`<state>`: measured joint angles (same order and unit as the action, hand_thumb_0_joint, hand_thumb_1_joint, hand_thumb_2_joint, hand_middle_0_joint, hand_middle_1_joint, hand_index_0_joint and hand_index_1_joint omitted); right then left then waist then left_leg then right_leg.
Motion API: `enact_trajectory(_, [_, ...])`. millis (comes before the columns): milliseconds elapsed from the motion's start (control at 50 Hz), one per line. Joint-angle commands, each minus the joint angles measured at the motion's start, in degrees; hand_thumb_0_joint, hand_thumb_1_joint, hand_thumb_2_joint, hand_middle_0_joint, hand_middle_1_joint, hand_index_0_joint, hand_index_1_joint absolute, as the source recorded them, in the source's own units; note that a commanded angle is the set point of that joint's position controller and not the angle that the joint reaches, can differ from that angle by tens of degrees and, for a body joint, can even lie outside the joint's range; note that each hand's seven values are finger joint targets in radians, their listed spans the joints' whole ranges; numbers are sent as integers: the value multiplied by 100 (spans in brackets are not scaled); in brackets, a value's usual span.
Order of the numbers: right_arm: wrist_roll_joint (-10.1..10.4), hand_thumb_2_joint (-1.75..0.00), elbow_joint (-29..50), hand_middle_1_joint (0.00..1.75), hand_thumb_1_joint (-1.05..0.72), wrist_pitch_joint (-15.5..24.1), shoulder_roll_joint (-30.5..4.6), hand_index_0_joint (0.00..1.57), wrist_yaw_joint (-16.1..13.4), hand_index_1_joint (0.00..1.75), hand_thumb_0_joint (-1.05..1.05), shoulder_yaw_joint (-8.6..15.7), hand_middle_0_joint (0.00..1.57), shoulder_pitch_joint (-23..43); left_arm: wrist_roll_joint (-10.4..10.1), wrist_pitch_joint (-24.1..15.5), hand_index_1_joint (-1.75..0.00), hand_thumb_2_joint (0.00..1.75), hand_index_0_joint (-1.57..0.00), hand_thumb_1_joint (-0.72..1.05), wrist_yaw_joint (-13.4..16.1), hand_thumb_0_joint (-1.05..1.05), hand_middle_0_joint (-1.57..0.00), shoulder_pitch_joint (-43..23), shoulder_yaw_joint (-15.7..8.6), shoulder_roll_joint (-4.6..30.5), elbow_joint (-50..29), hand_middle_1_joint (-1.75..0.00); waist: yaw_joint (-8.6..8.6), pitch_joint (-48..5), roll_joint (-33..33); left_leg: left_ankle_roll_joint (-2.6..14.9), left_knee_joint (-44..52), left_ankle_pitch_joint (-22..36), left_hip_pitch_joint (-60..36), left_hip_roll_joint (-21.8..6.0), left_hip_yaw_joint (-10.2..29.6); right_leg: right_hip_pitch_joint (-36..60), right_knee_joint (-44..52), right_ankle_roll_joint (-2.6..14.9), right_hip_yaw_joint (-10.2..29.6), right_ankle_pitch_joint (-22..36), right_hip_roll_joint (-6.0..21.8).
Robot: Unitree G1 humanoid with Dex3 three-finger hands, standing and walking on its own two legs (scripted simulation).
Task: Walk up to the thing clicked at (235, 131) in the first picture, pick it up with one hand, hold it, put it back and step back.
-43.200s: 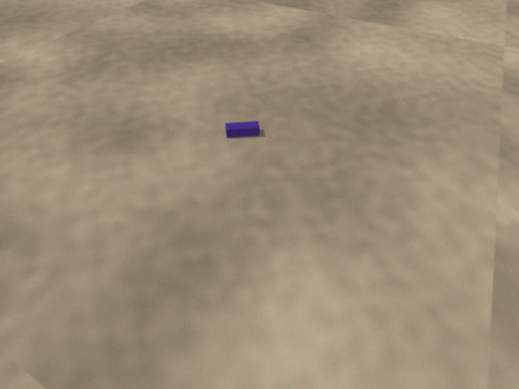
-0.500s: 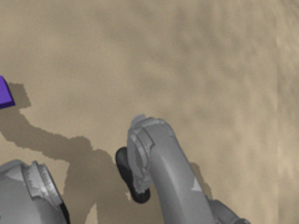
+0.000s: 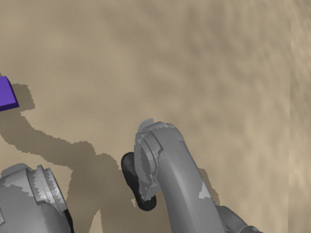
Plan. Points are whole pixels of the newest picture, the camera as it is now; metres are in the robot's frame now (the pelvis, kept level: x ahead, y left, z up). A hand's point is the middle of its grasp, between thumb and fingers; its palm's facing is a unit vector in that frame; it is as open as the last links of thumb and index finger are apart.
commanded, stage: withdraw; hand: left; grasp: from above
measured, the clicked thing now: out of the picture +0.46 +0.29 -0.28
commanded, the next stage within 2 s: home in 0.90 s
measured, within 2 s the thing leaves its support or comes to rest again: neither
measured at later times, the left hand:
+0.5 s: hand out of the picture +0.48 +0.32 -0.15, palm faces -0.32 -0.09 -0.94, open 14.1 cm
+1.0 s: hand out of the picture +0.45 +0.29 -0.10, palm faces -0.50 -0.08 -0.86, open 13.7 cm
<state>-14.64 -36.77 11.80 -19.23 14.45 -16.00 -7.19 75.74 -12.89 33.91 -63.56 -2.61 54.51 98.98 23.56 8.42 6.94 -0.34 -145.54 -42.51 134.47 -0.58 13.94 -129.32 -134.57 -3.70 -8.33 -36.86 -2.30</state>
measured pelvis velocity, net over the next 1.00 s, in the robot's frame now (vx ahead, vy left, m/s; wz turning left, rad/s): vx -0.01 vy -0.01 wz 0.13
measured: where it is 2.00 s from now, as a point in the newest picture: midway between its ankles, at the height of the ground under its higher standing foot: (107, 214)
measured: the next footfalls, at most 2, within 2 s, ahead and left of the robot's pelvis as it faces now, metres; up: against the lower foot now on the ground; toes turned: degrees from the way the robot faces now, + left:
none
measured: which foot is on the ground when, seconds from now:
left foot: down 0.00-1.00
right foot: down 0.00-1.00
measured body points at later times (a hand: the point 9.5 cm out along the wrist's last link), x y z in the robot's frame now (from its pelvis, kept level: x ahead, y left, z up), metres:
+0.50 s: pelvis +0.01 +0.00 +0.02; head +0.25 +0.09 +0.38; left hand +0.49 +0.32 -0.10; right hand +0.06 -0.26 -0.07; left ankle +0.06 +0.12 -0.27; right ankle +0.12 -0.12 -0.27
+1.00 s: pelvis -0.01 -0.01 +0.05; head +0.21 +0.08 +0.43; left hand +0.47 +0.29 -0.05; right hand +0.06 -0.29 -0.04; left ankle +0.06 +0.12 -0.27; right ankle +0.12 -0.12 -0.27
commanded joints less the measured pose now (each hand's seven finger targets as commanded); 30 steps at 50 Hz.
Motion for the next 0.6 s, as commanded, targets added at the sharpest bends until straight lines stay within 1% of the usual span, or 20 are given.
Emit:
enact_trajectory(0, [17,-90,-125,30,-89,-17,-1850,20,-70,30,0,536,20,-1072,-26,44,-103,98,-7,-48,305,0,-6,-1508,99,791,-440,-104,351,-3700,-3096,22,1617,1548,-2841,-136,-526,2174,988,502,-726,1618,-261])
enact_trajectory(20, [33,-90,-96,30,-89,-23,-1917,20,-82,30,0,557,20,-1117,-43,78,-103,99,-7,-48,314,0,-7,-1409,0,915,-386,-104,376,-3691,-2954,48,1575,1608,-2786,-122,-571,2287,1051,473,-706,1702,-264])
enact_trajectory(40, [41,-90,-54,30,-89,-12,-1897,20,-64,30,0,531,20,-1164,-55,82,-104,98,-8,-47,299,0,-6,-1584,64,835,-414,-105,436,-3576,-2946,69,1560,1519,-2662,-106,-614,2280,1062,472,-681,1631,-253])
enact_trajectory(120, [45,-90,-80,30,-90,62,-1892,20,-57,30,0,513,20,-1126,-137,130,-101,98,-8,-51,358,0,-7,-1764,14,925,-542,-103,383,-3512,-2976,59,1608,1313,-2750,-119,-578,2148,1098,470,-658,1449,-219])
enact_trajectory(140, [55,-90,-34,30,-90,69,-1920,20,-53,30,0,553,20,-1148,-130,144,-101,98,-8,-51,411,0,-7,-1821,-128,1114,-794,-103,301,-3842,-3178,30,1675,1454,-2947,-135,-568,2307,1091,481,-654,1550,-227])
enact_trajectory(160, [58,-90,-36,30,-90,61,-1888,20,-44,30,0,557,20,-1213,-150,178,-101,98,-8,-51,472,0,-7,-1947,-184,1129,-1027,-103,234,-4136,-3392,3,1701,1585,-3134,-132,-571,2388,1059,501,-648,1655,-224])
enact_trajectory(200, [52,-90,-113,30,-90,99,-1831,20,32,30,0,626,20,-1160,-158,332,-101,98,-8,-51,516,0,-7,-1878,-124,945,-923,-102,233,-4091,-3552,-35,1745,1504,-3264,-153,-565,2125,988,517,-644,1617,-219])
enact_trajectory(220, [74,-90,-75,30,-90,110,-1857,20,76,30,0,702,20,-1252,-183,396,-100,98,-8,-52,526,0,-7,-2020,-232,957,-1252,-102,240,-4202,-3709,-39,1765,1580,-3347,-135,-583,2093,1004,512,-654,1681,-200])
enact_trajectory(260, [124,-90,-147,30,-91,82,-1788,20,147,30,0,811,20,-1247,-293,603,-101,99,-7,-53,494,0,-6,-1852,-289,855,-1474,-101,22,-4432,-3878,-54,1846,1623,-3414,-116,-659,2039,1005,549,-593,1688,-181])
enact_trajectory(300, [272,-90,-100,30,-91,-3,-1727,20,192,30,0,997,20,-1311,-401,799,-101,100,-7,-54,423,0,-7,-1590,-620,1082,-2492,-101,-447,-5501,-4554,-131,1957,2327,-4082,-102,-722,2197,908,616,-528,2082,-156])
enact_trajectory(320, [328,-90,-155,30,-91,-51,-1601,20,253,30,0,1033,20,-1249,-474,926,-100,100,-7,-54,309,0,-7,-1324,-459,720,-2229,-100,-443,-5371,-4402,-97,1870,2369,-3886,-89,-817,2106,876,621,-469,2140,-170])
enact_trajectory(340, [417,-90,-187,30,-90,-144,-1588,20,261,30,0,1144,20,-1237,-559,1038,-100,100,-6,-53,203,0,-6,-1186,-487,606,-2466,-100,-540,-5442,-4178,-37,1935,2346,-3695,-60,-873,2140,1001,607,-430,2153,-197])
enact_trajectory(360, [516,-90,-166,30,-90,-247,-1562,20,269,30,0,1216,20,-1267,-633,1132,-100,100,-7,-53,57,0,-7,-1226,-437,521,-2722,-100,-549,-5598,-4039,17,1951,2316,-3498,-48,-943,2368,1117,598,-350,2186,-220])
enact_trajectory(380, [571,-90,-259,30,-90,-321,-1520,20,274,30,0,1271,20,-1351,-723,1226,-99,99,-7,-52,-125,0,-7,-1221,-353,328,-2635,-99,-499,-5392,-3786,51,1969,2207,-3249,-18,-995,2301,1165,578,-313,2132,-181])
enact_trajectory(400, [638,-90,-330,30,-90,-405,-1477,20,249,30,0,1333,20,-1318,-820,1322,-100,100,-7,-53,-325,0,-7,-969,-272,206,-2486,-100,-619,-5223,-3490,88,2056,1997,-3062,-14,-1004,2202,1245,583,-267,1929,-199])
enact_trajectory(440, [720,-90,-328,30,-90,-568,-1455,20,193,30,0,1476,20,-1469,-1014,1382,-100,101,-7,-53,-744,0,-7,-1088,-168,-10,-2800,-100,-590,-5186,-3184,114,2273,1691,-3020,27,-992,2247,1455,590,-207,1612,-151])
enact_trajectory(480, [790,-90,-378,30,-91,-725,-1392,20,107,30,0,1625,20,-1555,-1137,1373,-101,102,-7,-54,-1241,0,-8,-1238,135,-457,-3193,-100,-556,-5233,-3034,96,2513,1470,-3231,55,-970,2305,1606,628,-160,1352,-112])
enact_trajectory(520, [864,-91,-345,30,-91,-882,-1344,20,-8,30,0,1706,20,-1654,-1205,1305,-102,103,-7,-54,-1691,0,-8,-1518,361,-680,-3463,-100,-444,-5341,-2662,140,2511,1427,-3124,83,-1031,2579,1825,615,-68,1325,-119])
enact_trajectory(540, [908,-91,-324,30,-90,-954,-1316,20,-86,30,0,1748,20,-1647,-1265,1259,-102,103,-7,-54,-1878,0,-8,-1477,438,-794,-3441,-100,-474,-5164,-2369,150,2555,1381,-3020,108,-1062,2634,1929,632,-18,1242,-102])
enact_trajectory(580, [922,-90,-305,30,-90,-1074,-1315,20,-251,30,0,1748,20,-1732,-1260,1165,-101,102,-8,-52,-2192,0,-9,-1281,609,-1064,-3090,-100,-368,-4707,-1815,183,2504,1256,-2697,139,-1096,2554,2146,644,17,1084,-77])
